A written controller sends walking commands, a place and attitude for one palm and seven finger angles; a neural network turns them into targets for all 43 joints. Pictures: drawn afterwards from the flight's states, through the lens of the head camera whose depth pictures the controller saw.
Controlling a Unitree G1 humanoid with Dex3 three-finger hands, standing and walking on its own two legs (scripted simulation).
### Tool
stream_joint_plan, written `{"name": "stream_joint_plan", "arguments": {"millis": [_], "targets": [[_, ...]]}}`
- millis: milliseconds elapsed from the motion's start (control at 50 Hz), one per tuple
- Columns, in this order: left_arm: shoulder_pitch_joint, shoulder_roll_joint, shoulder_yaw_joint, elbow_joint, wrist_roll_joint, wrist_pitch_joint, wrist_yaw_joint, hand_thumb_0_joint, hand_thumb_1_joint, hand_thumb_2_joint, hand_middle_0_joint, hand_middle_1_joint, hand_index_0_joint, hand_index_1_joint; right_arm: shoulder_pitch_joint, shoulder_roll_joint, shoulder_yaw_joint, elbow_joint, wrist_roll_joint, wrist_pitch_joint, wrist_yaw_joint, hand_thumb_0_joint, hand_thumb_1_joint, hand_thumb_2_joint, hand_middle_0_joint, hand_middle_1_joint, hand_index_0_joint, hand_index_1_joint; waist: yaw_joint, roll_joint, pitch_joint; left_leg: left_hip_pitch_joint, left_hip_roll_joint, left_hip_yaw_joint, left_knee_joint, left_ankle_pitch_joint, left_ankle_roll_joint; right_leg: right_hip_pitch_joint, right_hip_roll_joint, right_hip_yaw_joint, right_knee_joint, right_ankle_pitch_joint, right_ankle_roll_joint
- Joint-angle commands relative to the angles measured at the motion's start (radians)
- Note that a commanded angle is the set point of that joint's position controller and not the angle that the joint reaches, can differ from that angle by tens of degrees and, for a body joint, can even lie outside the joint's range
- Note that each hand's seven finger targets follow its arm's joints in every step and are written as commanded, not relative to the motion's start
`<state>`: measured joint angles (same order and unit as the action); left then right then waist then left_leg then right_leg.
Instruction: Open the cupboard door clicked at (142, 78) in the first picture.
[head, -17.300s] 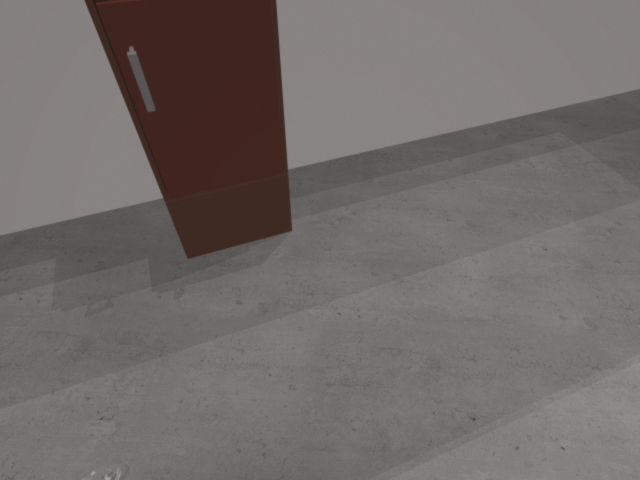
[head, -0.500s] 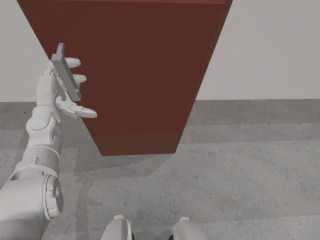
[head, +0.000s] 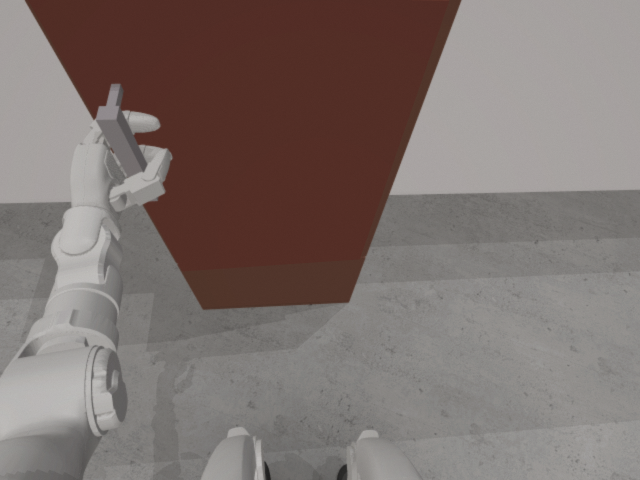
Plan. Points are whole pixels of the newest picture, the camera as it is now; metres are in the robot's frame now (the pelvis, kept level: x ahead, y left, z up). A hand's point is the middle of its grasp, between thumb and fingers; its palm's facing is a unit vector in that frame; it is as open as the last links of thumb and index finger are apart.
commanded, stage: close the thumb around the handle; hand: left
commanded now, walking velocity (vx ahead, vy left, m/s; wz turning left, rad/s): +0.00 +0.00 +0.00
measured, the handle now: (134, 147) +0.52 +0.22 +0.07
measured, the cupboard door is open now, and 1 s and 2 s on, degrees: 2 38 41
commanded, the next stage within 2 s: pull the door open along its arc in 0.14 s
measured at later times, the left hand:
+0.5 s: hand (153, 192) +0.45 +0.18 +0.07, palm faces +0.00 -1.00 +0.00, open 5.5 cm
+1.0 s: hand (236, 328) +0.28 +0.08 +0.07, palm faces +0.37 -0.93 +0.03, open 5.9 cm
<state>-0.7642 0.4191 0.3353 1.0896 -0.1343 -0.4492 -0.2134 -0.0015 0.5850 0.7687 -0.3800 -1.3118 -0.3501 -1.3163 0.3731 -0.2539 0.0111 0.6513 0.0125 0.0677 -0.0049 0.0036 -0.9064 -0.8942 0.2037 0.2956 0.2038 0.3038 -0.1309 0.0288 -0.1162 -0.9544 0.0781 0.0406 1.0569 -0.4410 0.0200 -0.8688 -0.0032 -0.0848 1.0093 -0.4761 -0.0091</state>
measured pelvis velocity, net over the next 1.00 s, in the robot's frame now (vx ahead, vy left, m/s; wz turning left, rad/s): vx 0.02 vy -0.02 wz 0.03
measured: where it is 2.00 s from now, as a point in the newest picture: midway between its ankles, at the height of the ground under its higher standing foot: outside the picture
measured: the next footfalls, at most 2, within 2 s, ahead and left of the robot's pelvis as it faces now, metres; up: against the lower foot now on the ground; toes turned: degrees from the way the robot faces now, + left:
none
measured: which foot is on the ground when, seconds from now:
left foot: down 0.00-1.00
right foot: down 0.00-1.00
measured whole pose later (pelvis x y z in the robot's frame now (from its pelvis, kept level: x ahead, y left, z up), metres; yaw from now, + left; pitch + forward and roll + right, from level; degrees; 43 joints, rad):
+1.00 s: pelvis +0.02 -0.02 +0.02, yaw +2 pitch +10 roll +0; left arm 0.29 -0.07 -0.18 0.02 0.05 -0.29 0.44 -0.01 0.67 0.73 -0.40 -1.35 -0.39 -1.35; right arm 0.16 -0.15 0.03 0.48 -0.04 0.05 0.03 0.01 -0.91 -0.89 0.20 0.30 0.20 0.30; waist -0.01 0.02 -0.14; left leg -0.68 0.06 0.04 0.95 -0.44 -0.02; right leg -0.62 -0.01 -0.09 0.95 -0.51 -0.04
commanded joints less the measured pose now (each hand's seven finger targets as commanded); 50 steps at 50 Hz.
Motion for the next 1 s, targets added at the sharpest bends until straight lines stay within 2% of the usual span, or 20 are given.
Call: {"name": "stream_joint_plan", "arguments": {"millis": [0, 20, 60, 140, 220, 240, 400, 500, 580, 600, 620, 640, 680, 740, 780, 820, 880, 920, 960, 980], "targets": [[-0.442, 0.157, -0.02, -0.228, -0.004, -0.083, -0.007, 0.0, 0.9, 0.9, -0.4, -1.35, -0.4, -1.35, 0.113, -0.176, -0.062, -0.06, -0.007, -0.021, -0.009, 0.0, -0.9, -0.9, 0.2, 0.3, 0.2, 0.3, -0.024, 0.086, -0.432, 0.466, -0.043, -0.101, -0.115, 0.332, 0.001, 0.033, 0.059, 0.031, -0.127, 0.279, -0.012], [-0.454, 0.152, -0.029, -0.228, -0.001, -0.083, -0.005, 0.0, 0.9, 0.9, -0.4, -1.35, -0.4, -1.35, 0.111, -0.177, -0.063, -0.057, -0.008, -0.021, -0.01, 0.0, -0.9, -0.9, 0.2, 0.3, 0.2, 0.3, -0.03, 0.102, -0.427, 0.467, -0.043, -0.1, -0.113, 0.322, 0.001, 0.022, 0.058, 0.034, -0.13, 0.271, -0.012], [-0.48, 0.157, -0.025, -0.21, 0.0, -0.079, 0.0, 0.0, 0.9, 0.9, -0.4, -1.35, -0.4, -1.35, 0.116, -0.179, -0.062, -0.05, -0.007, -0.023, -0.011, 0.0, -0.9, -0.9, 0.2, 0.3, 0.2, 0.3, -0.038, 0.066, -0.405, 0.438, -0.046, -0.1, -0.115, 0.293, 0.006, 0.034, 0.058, 0.036, -0.136, 0.259, -0.009], [-0.451, 0.187, -0.001, -0.211, 0.001, -0.082, -0.005, 0.0, 0.9, 0.9, -0.4, -1.35, -0.4, -1.35, 0.114, -0.178, -0.059, -0.053, -0.008, -0.025, -0.011, 0.0, -0.9, -0.9, 0.2, 0.3, 0.2, 0.3, -0.02, 0.098, -0.438, 0.449, -0.05, -0.095, -0.112, 0.324, 0.004, 0.057, 0.056, 0.04, -0.13, 0.288, -0.013], [-0.441, 0.181, -0.003, -0.206, -0.007, -0.082, -0.017, 0.0, 0.9, 0.9, -0.4, -1.35, -0.4, -1.35, 0.107, -0.176, -0.058, -0.056, -0.006, -0.024, -0.012, 0.0, -0.9, -0.9, 0.2, 0.3, 0.2, 0.3, -0.023, 0.087, -0.44, 0.445, -0.05, -0.091, -0.105, 0.33, 0.006, 0.064, 0.057, 0.043, -0.131, 0.303, -0.011], [-0.402, 0.253, 0.055, -0.187, -0.005, -0.077, -0.018, 0.0, 0.9, 0.9, -0.4, -1.35, -0.4, -1.35, 0.109, -0.185, -0.058, -0.06, -0.005, -0.02, -0.015, 0.0, -0.9, -0.9, 0.2, 0.3, 0.2, 0.3, -0.005, 0.067, -0.426, 0.408, -0.052, -0.082, -0.105, 0.315, 0.008, 0.091, 0.056, 0.049, -0.134, 0.302, -0.01], [-0.136, 0.186, 0.038, -0.348, -0.055, -0.06, -0.05, 0.0, 0.9, 0.9, -0.4, -1.35, -0.4, -1.35, 0.065, -0.166, -0.059, -0.134, 0.008, -0.008, -0.005, 0.0, -0.9, -0.9, 0.2, 0.3, 0.2, 0.3, 0.054, 0.056, -0.459, 0.415, -0.06, -0.054, -0.135, 0.394, 0.009, 0.216, 0.056, 0.048, -0.135, 0.418, -0.01], [0.134, 0.076, -0.021, -0.53, -0.089, -0.03, -0.038, 0.0, 0.9, 0.9, -0.4, -1.35, -0.4, -1.35, 0.021, -0.151, -0.066, -0.188, 0.02, -0.013, 0.006, 0.0, -0.9, -0.9, 0.2, 0.3, 0.2, 0.3, 0.083, 0.035, -0.414, 0.426, -0.062, -0.034, -0.17, 0.408, 0.01, 0.266, 0.053, 0.04, -0.157, 0.453, -0.008], [0.351, -0.035, -0.112, -0.736, -0.105, -0.017, -0.009, 0.0, 0.9, 0.9, -0.4, -1.35, -0.4, -1.35, -0.021, -0.139, -0.07, -0.226, 0.025, -0.036, 0.016, 0.0, -0.9, -0.9, 0.2, 0.3, 0.2, 0.3, 0.091, 0.01, -0.383, 0.449, -0.062, -0.029, -0.189, 0.423, 0.012, 0.3, 0.052, 0.032, -0.167, 0.467, -0.008], [0.363, -0.091, 0.008, -0.828, -0.178, -0.008, 0.143, 0.0, 0.9, 0.9, -0.4, -1.35, -0.4, -1.35, -0.07, -0.097, -0.066, -0.23, 0.018, -0.053, 0.016, 0.0, -0.9, -0.9, 0.2, 0.3, 0.2, 0.3, 0.193, 0.004, -0.373, 0.418, -0.064, -0.024, -0.208, 0.427, -0.003, 0.324, 0.049, 0.014, -0.171, 0.445, -0.007], [0.464, -0.183, -0.098, -0.873, -0.141, 0.005, 0.221, 0.0, 0.9, 0.9, -0.4, -1.35, -0.4, -1.35, -0.078, -0.095, -0.064, -0.237, 0.01, -0.071, 0.026, 0.0, -0.9, -0.9, 0.2, 0.3, 0.2, 0.3, 0.159, 0.039, -0.357, 0.449, -0.061, -0.023, -0.21, 0.439, -0.009, 0.307, 0.05, 0.008, -0.161, 0.436, -0.005], [0.511, -0.224, -0.131, -0.917, -0.111, 0.014, 0.289, 0.0, 0.9, 0.9, -0.4, -1.35, -0.4, -1.35, -0.082, -0.091, -0.063, -0.235, 0.003, -0.08, 0.035, 0.0, -0.9, -0.9, 0.2, 0.3, 0.2, 0.3, 0.152, 0.02, -0.33, 0.446, -0.057, -0.028, -0.209, 0.444, -0.012, 0.289, 0.047, -0.002, -0.157, 0.428, -0.004], [0.63, -0.227, -0.137, -0.982, -0.044, 0.014, 0.416, 0.0, 0.9, 0.9, -0.4, -1.35, -0.4, -1.35, -0.092, -0.093, -0.066, -0.233, -0.02, -0.087, 0.045, 0.0, -0.9, -0.9, 0.2, 0.3, 0.2, 0.3, 0.154, -0.078, -0.312, 0.417, -0.055, -0.036, -0.201, 0.443, -0.009, 0.312, 0.047, -0.002, -0.146, 0.442, -0.002], [0.743, -0.306, -0.215, -1.109, 0.053, 0.024, 0.565, 0.0, 0.9, 0.9, -0.4, -1.35, -0.4, -1.35, -0.142, -0.07, -0.062, -0.253, -0.039, -0.083, 0.06, 0.0, -0.9, -0.9, 0.2, 0.3, 0.2, 0.3, 0.166, -0.028, -0.299, 0.411, -0.06, -0.028, -0.205, 0.398, -0.015, 0.322, 0.033, 0.006, -0.137, 0.416, -0.01], [0.827, -0.316, -0.242, -1.162, 0.122, 0.045, 0.657, 0.0, 0.9, 0.9, -0.4, -1.35, -0.4, -1.35, -0.157, -0.063, -0.059, -0.267, -0.052, -0.074, 0.058, 0.0, -0.9, -0.9, 0.2, 0.3, 0.2, 0.3, 0.169, -0.055, -0.284, 0.396, -0.064, -0.033, -0.203, 0.363, -0.011, 0.333, 0.031, 0.01, -0.141, 0.395, -0.012], [0.912, -0.371, -0.307, -1.209, 0.163, 0.074, 0.709, 0.0, 0.9, 0.9, -0.4, -1.35, -0.4, -1.35, -0.178, -0.048, -0.053, -0.286, -0.055, -0.063, 0.055, 0.0, -0.9, -0.9, 0.2, 0.3, 0.2, 0.3, 0.164, -0.056, -0.266, 0.394, -0.071, -0.027, -0.208, 0.327, -0.013, 0.347, 0.026, 0.015, -0.156, 0.386, -0.013], [0.999, -0.38, -0.339, -1.25, 0.191, 0.098, 0.726, 0.0, 0.9, 0.9, -0.4, -1.35, -0.4, -1.35, -0.193, -0.033, -0.043, -0.298, -0.06, -0.05, 0.033, 0.0, -0.9, -0.9, 0.2, 0.3, 0.2, 0.3, 0.158, -0.087, -0.215, 0.391, -0.076, -0.028, -0.22, 0.277, -0.013, 0.368, 0.025, 0.028, -0.195, 0.363, -0.014], [1.053, -0.402, -0.365, -1.309, 0.184, 0.099, 0.723, 0.0, 0.9, 0.9, -0.4, -1.35, -0.4, -1.35, -0.22, -0.016, -0.034, -0.307, -0.059, -0.047, 0.023, 0.0, -0.9, -0.9, 0.2, 0.3, 0.2, 0.3, 0.161, -0.059, -0.206, 0.401, -0.081, -0.019, -0.221, 0.274, -0.014, 0.387, 0.02, 0.038, -0.209, 0.38, -0.015], [1.178, -0.419, -0.379, -1.323, 0.178, 0.098, 0.71, 0.0, 0.9, 0.9, -0.4, -1.35, -0.4, -1.35, -0.232, -0.005, -0.025, -0.313, -0.06, -0.049, 0.019, 0.0, -0.9, -0.9, 0.2, 0.3, 0.2, 0.3, 0.173, -0.08, -0.185, 0.395, -0.084, -0.018, -0.225, 0.273, -0.016, 0.41, 0.019, 0.041, -0.22, 0.403, -0.015], [1.214, -0.425, -0.394, -1.316, 0.184, 0.098, 0.7, 0.0, 0.9, 0.9, -0.4, -1.35, -0.4, -1.35, -0.235, -0.003, -0.022, -0.314, -0.061, -0.049, 0.018, 0.0, -0.9, -0.9, 0.2, 0.3, 0.2, 0.3, 0.165, -0.084, -0.152, 0.387, -0.083, -0.021, -0.222, 0.269, -0.013, 0.402, 0.017, 0.048, -0.23, 0.407, -0.014]]}}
